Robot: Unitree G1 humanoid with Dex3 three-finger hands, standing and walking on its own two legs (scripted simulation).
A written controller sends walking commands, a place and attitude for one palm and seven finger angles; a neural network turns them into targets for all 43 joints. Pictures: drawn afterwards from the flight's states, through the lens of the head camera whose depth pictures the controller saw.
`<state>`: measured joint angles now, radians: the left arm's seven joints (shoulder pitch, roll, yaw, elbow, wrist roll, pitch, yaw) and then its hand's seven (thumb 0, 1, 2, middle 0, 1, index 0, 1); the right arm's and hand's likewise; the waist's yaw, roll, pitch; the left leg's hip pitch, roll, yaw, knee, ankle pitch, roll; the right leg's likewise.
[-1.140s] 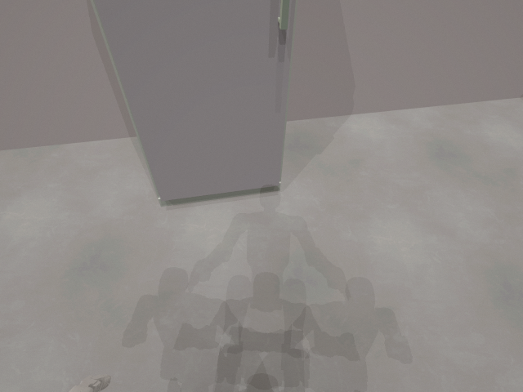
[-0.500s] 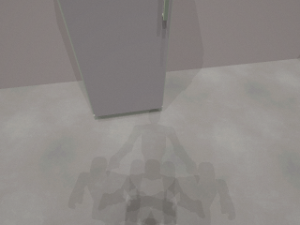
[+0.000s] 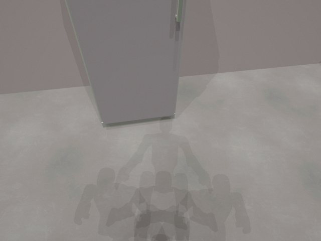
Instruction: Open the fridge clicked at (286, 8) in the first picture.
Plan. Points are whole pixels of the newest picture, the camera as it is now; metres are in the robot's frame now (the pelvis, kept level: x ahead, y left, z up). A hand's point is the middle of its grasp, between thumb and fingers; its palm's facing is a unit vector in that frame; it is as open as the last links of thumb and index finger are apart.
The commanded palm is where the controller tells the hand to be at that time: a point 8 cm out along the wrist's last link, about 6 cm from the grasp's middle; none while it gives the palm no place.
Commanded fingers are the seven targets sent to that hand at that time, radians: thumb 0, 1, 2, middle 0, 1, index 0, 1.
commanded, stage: look at it before walking up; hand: right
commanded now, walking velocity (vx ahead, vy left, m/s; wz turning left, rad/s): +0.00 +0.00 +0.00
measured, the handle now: out of the picture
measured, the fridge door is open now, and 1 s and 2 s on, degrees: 0 0 0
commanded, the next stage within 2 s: walk to a spot facing it in 0.30 s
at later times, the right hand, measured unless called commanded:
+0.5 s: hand out of the picture +0.08 -0.24 -0.16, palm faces -0.02 +0.94 -0.33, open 7.4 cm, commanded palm none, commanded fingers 0.00 -0.90 -0.90 0.20 0.30 0.20 0.30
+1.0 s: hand out of the picture +0.17 -0.23 -0.18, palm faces +0.10 +0.98 -0.15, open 7.3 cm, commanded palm none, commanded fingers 0.00 -0.90 -0.90 0.20 0.30 0.20 0.30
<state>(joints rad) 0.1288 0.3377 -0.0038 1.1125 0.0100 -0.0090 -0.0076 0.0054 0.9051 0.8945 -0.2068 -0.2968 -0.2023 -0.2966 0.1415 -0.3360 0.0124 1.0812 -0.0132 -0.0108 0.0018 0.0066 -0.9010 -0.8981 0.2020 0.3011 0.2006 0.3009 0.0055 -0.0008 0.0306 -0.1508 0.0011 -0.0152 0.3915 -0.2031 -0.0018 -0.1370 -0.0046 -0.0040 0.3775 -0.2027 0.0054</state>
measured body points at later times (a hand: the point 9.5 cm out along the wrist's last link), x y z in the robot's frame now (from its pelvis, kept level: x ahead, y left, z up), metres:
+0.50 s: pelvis +0.01 +0.00 +0.00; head +0.01 +0.00 +0.45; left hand +0.09 +0.29 -0.14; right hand +0.08 -0.29 -0.14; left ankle +0.01 +0.12 -0.75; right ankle +0.00 -0.12 -0.75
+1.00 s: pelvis +0.16 -0.06 +0.00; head +0.18 -0.07 +0.45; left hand +0.04 +0.14 -0.14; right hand +0.17 -0.29 -0.17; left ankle +0.26 +0.08 -0.68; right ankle +0.04 -0.12 -0.75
